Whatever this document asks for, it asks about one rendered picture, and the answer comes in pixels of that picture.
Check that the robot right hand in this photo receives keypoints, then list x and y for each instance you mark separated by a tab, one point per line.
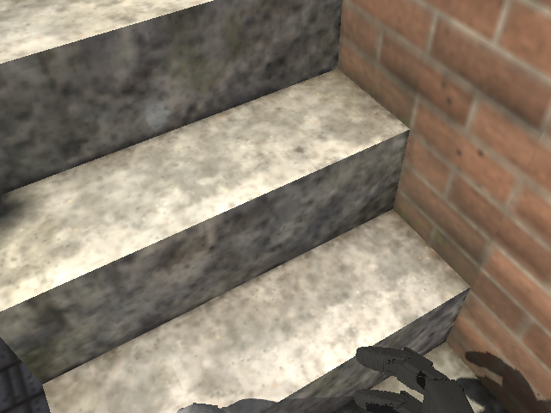
441	395

